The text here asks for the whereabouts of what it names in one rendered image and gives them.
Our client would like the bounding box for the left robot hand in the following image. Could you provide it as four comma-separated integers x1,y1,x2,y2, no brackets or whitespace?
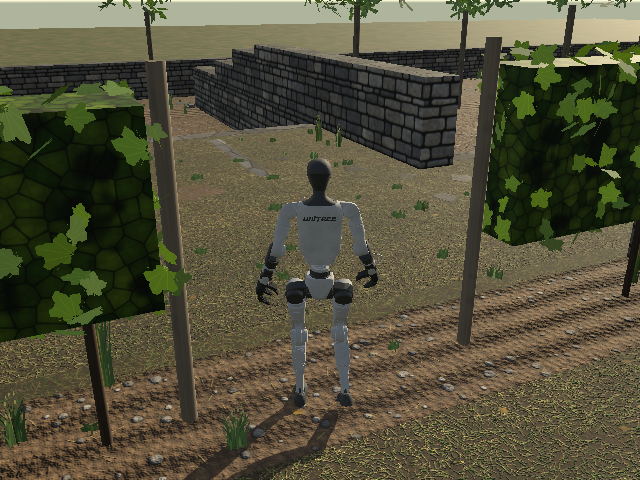
256,280,279,305

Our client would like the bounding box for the robot left upper arm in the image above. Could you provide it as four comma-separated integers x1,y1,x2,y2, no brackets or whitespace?
270,202,299,258

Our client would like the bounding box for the robot right upper arm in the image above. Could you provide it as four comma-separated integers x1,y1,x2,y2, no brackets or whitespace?
340,201,369,256

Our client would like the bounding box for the right robot hand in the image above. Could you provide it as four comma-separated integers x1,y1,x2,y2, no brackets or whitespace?
356,270,379,288

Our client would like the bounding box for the robot right forearm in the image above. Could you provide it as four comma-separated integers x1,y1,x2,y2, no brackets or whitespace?
359,240,377,275

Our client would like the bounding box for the robot left forearm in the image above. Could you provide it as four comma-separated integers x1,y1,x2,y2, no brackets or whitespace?
259,242,280,285

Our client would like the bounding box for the robot head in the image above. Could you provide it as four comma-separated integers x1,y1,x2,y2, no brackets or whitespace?
302,158,337,206

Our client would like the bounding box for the robot torso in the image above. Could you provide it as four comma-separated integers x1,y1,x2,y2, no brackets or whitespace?
296,197,343,300

